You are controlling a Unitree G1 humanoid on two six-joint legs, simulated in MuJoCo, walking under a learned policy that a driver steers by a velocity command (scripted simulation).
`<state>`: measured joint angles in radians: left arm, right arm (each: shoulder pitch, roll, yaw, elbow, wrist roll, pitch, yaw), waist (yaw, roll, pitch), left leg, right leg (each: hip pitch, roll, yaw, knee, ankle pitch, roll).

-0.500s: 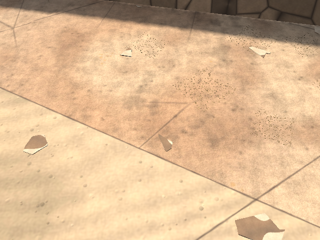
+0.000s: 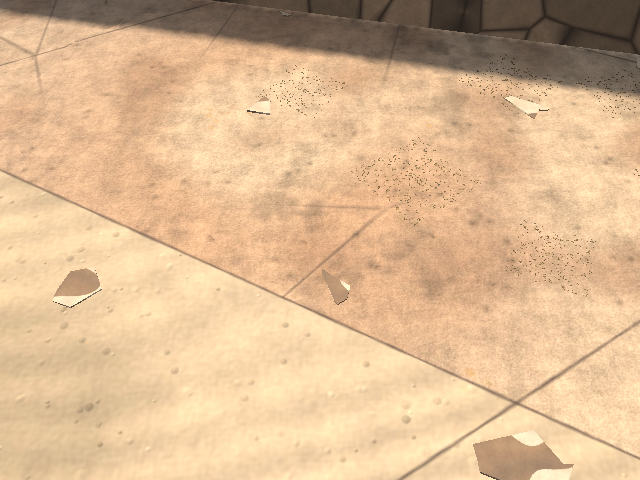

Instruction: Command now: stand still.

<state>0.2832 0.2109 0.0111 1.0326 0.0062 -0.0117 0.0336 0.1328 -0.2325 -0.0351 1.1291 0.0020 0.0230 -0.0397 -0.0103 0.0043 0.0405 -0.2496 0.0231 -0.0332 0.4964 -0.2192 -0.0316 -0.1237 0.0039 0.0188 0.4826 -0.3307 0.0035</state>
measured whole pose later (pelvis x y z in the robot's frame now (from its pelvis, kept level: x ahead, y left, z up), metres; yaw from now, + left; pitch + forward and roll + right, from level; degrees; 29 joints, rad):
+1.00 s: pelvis +0.06 +0.03 -0.01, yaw +0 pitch +0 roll +0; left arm 0.44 0.22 0.03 1.07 -0.03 -0.06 0.03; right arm 0.32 -0.20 -0.04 1.09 0.02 -0.10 0.00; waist -0.01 -0.04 -0.01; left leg -0.26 -0.02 0.06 0.61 -0.34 0.05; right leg -0.21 -0.03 0.06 0.82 -0.48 -0.02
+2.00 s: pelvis +0.61 +0.02 -0.02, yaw +0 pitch +2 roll -1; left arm 0.40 0.25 0.05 1.03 0.00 -0.06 0.01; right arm 0.01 -0.23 -0.05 0.83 0.00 -0.12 0.03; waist 0.05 0.00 0.04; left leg -0.51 0.01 0.05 0.55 -0.06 0.07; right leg -0.03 0.01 -0.01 0.63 -0.50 -0.01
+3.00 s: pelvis +0.75 +0.00 -0.01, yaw +4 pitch +0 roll +0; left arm 0.11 0.25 0.10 1.02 0.00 0.02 0.08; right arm 0.19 -0.26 -0.07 0.97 0.01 0.01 -0.05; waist -0.02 0.00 0.05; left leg -0.25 -0.02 -0.01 0.59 -0.34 0.02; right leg -0.31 -0.04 -0.05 0.60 -0.29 0.00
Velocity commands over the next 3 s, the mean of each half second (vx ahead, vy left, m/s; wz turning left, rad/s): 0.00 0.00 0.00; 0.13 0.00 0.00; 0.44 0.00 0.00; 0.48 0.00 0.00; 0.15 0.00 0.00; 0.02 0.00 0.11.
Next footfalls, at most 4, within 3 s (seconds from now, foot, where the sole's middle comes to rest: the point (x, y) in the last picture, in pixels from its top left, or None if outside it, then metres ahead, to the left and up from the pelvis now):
1.40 right None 0.44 -0.11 -0.77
1.96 left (281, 369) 0.77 0.12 -0.77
2.38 right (379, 350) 0.82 -0.11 -0.77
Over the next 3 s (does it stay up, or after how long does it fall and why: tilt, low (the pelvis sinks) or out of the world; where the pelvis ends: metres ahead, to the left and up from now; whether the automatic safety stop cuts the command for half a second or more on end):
stays up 0.75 0.00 -0.01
